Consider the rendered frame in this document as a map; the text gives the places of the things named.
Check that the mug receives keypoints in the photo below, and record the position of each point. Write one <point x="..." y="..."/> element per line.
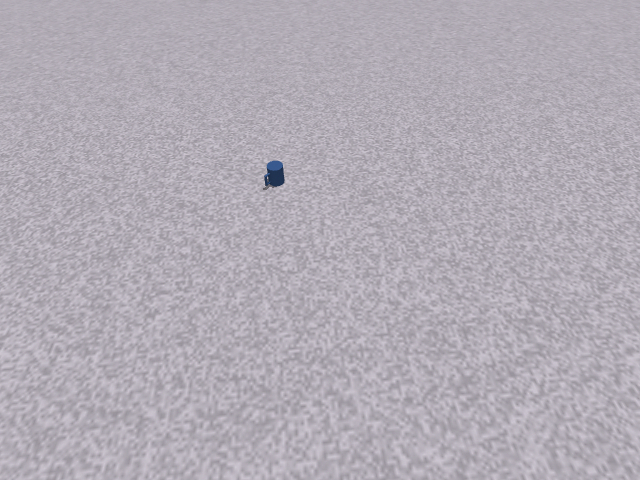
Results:
<point x="275" y="173"/>

